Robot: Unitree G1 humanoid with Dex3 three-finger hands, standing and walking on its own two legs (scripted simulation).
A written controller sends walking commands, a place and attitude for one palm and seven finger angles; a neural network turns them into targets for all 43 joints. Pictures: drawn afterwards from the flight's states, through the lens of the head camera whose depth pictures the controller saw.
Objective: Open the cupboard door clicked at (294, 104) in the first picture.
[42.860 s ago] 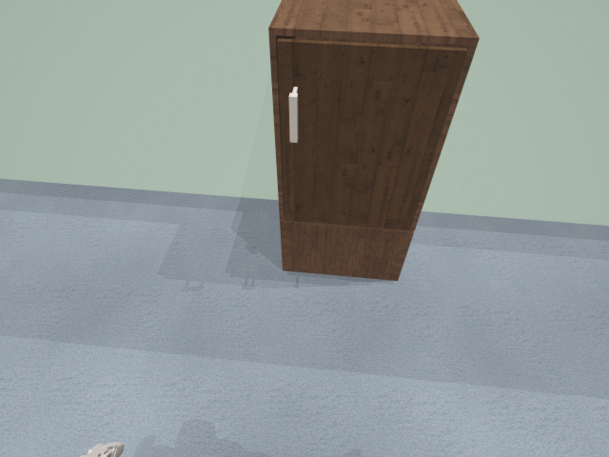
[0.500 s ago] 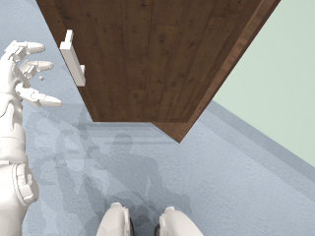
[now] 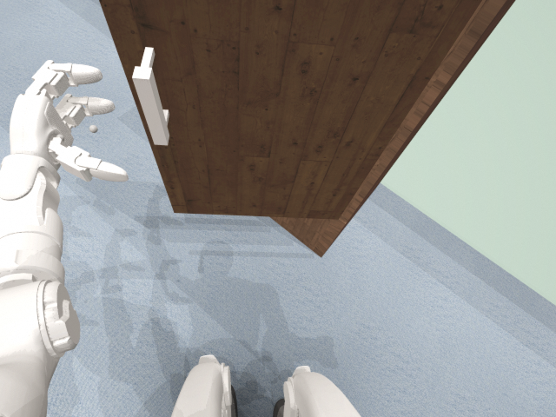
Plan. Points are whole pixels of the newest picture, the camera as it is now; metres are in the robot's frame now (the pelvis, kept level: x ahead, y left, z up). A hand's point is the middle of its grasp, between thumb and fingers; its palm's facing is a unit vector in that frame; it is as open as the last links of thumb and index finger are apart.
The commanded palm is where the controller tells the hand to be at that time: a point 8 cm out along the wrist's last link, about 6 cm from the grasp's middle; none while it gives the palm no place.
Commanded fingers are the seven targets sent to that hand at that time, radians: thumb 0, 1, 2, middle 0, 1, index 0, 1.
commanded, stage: move the hooked fingers beside the handle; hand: left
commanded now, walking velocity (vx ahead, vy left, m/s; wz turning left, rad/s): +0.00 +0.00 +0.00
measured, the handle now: (155, 99) +0.54 +0.16 +0.07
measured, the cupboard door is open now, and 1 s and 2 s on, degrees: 40 40 39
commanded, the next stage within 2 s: slide the fingers in behind the handle in 0.08 s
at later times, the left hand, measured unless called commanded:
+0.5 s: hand (115, 129) +0.49 +0.20 +0.07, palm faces -0.04 -1.00 +0.00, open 14.0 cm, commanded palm +0.47 +0.24 +0.06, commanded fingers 0.00 -0.50 0.30 -0.30 -1.20 -0.30 -1.20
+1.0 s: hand (146, 131) +0.49 +0.16 +0.06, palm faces -0.04 -1.00 -0.01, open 14.0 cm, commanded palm +0.47 +0.20 +0.06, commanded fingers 0.00 -0.50 0.30 -0.30 -1.20 -0.30 -1.20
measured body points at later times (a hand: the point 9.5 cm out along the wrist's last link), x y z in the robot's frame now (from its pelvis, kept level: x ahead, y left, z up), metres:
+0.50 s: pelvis +0.00 +0.01 +0.00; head +0.13 +0.04 +0.43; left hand +0.49 +0.26 +0.07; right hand +0.00 -0.26 -0.10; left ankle +0.04 +0.07 -0.65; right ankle -0.02 -0.10 -0.65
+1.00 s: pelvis +0.00 +0.00 +0.00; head +0.13 +0.02 +0.43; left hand +0.49 +0.22 +0.07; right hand +0.03 -0.27 -0.11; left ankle +0.04 +0.07 -0.65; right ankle -0.02 -0.10 -0.65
